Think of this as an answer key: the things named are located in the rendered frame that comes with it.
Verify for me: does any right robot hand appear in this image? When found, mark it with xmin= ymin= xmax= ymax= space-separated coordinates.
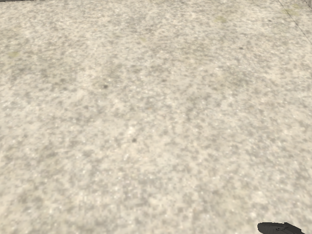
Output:
xmin=257 ymin=222 xmax=305 ymax=234

